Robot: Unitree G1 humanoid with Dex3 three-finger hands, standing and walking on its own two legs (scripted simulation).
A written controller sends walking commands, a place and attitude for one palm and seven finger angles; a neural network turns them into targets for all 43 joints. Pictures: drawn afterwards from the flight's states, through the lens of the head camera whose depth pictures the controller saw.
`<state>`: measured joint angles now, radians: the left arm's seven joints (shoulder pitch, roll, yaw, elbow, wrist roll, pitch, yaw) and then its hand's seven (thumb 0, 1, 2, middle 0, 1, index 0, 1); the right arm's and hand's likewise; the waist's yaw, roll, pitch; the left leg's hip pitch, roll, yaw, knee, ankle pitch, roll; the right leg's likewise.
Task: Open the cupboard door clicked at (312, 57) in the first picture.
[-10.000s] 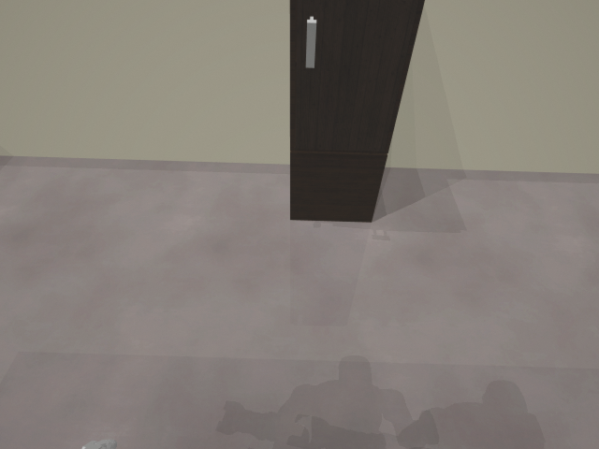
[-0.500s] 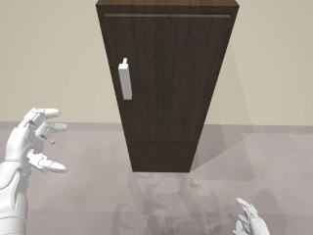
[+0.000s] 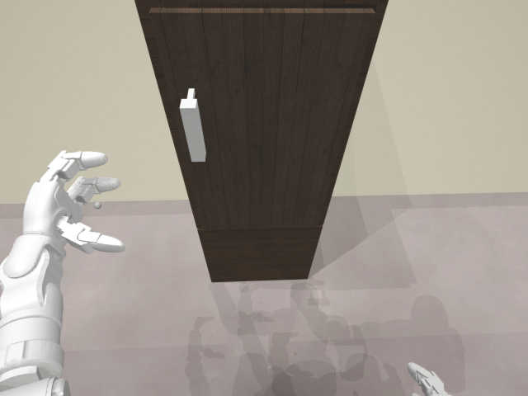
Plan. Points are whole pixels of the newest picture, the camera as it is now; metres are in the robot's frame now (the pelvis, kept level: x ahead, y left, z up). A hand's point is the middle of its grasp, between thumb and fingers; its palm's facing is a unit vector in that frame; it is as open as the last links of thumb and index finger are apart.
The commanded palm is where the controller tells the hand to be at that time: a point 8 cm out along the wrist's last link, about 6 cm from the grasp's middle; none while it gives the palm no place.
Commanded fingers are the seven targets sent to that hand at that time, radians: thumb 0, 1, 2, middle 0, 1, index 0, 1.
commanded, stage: move the hooked fingers beside the handle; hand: left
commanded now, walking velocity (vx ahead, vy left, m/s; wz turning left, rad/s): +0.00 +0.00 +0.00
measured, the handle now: (195, 125) +0.57 +0.16 +0.08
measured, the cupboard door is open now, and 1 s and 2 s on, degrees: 0 0 0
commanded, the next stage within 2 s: slide the fingers in behind the handle in 1.84 s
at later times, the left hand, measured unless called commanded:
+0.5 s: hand (131, 172) +0.43 +0.23 +0.09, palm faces +0.07 -1.00 +0.01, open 14.0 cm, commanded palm +0.40 +0.28 +0.09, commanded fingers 0.00 -0.50 0.30 -0.30 -1.20 -0.30 -1.20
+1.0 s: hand (155, 146) +0.50 +0.21 +0.09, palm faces +0.06 -1.00 +0.01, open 14.0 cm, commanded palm +0.48 +0.26 +0.08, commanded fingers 0.00 -0.50 0.30 -0.30 -1.20 -0.30 -1.20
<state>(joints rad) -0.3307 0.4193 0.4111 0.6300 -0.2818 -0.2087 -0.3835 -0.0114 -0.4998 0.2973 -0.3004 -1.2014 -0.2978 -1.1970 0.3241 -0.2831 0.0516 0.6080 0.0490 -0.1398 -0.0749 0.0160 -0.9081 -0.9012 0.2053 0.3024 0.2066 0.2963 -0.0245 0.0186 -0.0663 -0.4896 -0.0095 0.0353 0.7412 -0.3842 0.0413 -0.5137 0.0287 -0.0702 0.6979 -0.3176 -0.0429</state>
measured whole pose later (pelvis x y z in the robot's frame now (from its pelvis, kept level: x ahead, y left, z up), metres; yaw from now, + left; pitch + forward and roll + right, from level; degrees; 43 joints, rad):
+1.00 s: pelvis +0.00 +0.01 -0.02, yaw -1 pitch +16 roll -2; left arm -0.89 0.52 0.41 1.21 -0.11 -0.35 -0.24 -0.01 -0.50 0.30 -0.30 -1.20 -0.30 -1.20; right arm 0.41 -0.28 0.05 0.65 0.00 0.02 -0.02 0.01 -0.91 -0.90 0.21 0.30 0.21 0.30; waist -0.15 0.01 -0.09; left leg -0.72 0.00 0.04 0.86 -0.42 0.06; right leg -0.74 0.03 -0.07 0.79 -0.34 -0.03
